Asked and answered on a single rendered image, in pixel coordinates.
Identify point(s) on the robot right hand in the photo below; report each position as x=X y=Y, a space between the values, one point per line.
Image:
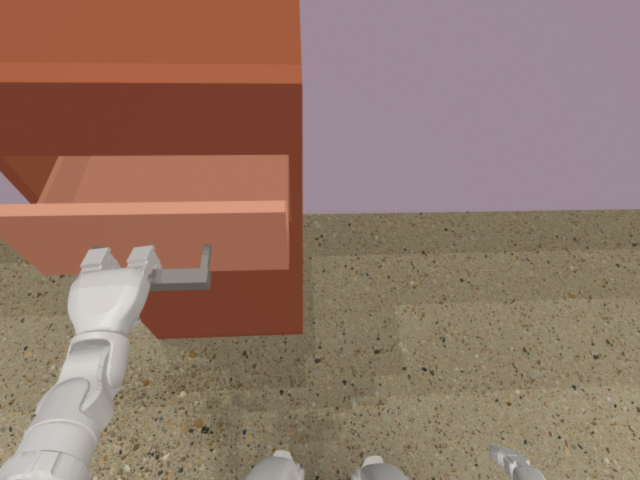
x=516 y=466

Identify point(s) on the left robot forearm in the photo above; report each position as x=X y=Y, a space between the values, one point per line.
x=60 y=441

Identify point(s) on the robot left hand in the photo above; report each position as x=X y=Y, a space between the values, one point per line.
x=108 y=297

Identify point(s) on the handle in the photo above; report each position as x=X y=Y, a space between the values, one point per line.
x=181 y=279

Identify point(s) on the robot left shin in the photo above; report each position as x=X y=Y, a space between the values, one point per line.
x=282 y=453

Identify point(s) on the drawer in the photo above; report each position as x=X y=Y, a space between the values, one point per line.
x=237 y=203

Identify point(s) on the robot shin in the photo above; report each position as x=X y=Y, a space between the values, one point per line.
x=282 y=453
x=372 y=460

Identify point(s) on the robot right shin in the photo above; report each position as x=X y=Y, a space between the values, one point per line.
x=372 y=460

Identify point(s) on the cabinet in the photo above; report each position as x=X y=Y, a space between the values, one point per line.
x=155 y=78

